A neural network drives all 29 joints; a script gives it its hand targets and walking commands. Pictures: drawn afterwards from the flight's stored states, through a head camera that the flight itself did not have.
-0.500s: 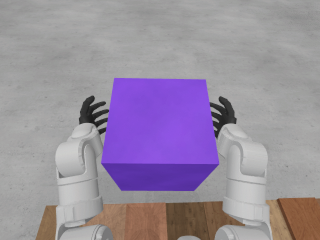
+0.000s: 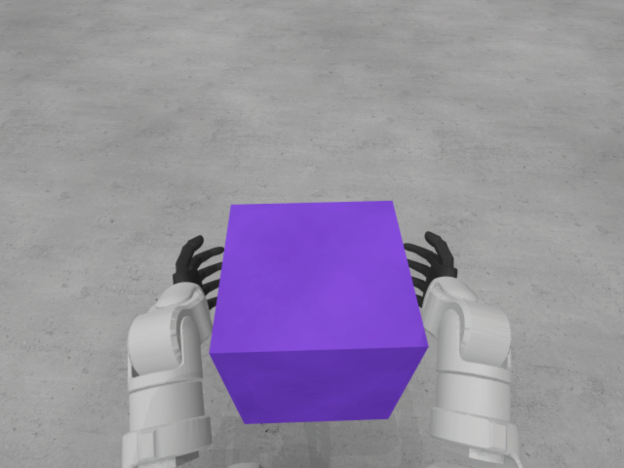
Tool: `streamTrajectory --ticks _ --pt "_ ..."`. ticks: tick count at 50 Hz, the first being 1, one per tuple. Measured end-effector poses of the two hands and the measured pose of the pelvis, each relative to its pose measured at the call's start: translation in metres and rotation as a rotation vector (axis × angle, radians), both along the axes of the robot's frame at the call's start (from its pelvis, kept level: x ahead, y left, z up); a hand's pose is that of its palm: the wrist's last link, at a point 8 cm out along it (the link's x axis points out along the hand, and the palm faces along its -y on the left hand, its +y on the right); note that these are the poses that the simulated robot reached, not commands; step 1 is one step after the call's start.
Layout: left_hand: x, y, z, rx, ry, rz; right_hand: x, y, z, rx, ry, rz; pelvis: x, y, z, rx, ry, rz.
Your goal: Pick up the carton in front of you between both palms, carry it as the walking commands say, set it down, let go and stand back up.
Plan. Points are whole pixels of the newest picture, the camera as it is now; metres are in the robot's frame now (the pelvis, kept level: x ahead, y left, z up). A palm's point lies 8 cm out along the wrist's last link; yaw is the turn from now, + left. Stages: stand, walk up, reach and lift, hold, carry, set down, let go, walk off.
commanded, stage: carry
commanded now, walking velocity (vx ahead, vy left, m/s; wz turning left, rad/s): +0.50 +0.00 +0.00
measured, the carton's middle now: (314, 318) +0.31 +0.01 -0.01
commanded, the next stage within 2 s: none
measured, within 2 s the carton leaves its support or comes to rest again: neither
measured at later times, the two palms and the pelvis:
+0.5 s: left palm (250, 116) +0.67 +0.12 +0.07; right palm (426, 127) +0.63 -0.19 +0.07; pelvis +0.34 +0.00 -0.03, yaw -4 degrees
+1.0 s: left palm (279, 52) +0.92 +0.09 +0.06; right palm (413, 50) +0.93 -0.21 +0.06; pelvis +0.69 -0.07 -0.01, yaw +0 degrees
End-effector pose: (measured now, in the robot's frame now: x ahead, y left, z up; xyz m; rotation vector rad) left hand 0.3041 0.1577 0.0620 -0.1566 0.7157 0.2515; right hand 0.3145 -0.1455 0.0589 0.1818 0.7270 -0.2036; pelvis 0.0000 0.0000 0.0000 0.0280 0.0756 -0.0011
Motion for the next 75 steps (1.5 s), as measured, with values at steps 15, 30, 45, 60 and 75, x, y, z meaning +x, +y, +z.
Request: streamTrajectory --ticks 15,30,45,60,75 --pt "0.167 -0.013 0.003 0.061 -0.069 -0.08 0.161 -0.012 0.003 -0.091 -0.079 0.053 0.194 -0.008 0.0 -0.016 0.002 -0.024" --pt "0.435 -0.043 0.006 0.05 -0.113 -0.123 0.38 -0.047 0.014 -0.07 -0.126 -0.136 0.398 0.002 -0.021 -0.031 -0.006 -0.07" --pt "0.59 -0.072 -0.012 0.05 -0.063 -0.1 0.576 -0.069 -0.01 -0.064 -0.081 0.035 0.622 -0.061 -0.022 -0.036 0.009 -0.009" --pt "0.745 -0.067 0.016 0.053 -0.101 -0.097 0.732 -0.064 0.016 -0.068 -0.119 0.038 0.828 -0.056 -0.017 -0.013 -0.023 -0.015" --pt "0.95 -0.057 0.011 0.024 -0.054 -0.2 0.907 -0.052 0.021 -0.104 -0.061 -0.056 1.012 -0.025 -0.008 -0.042 -0.017 -0.072"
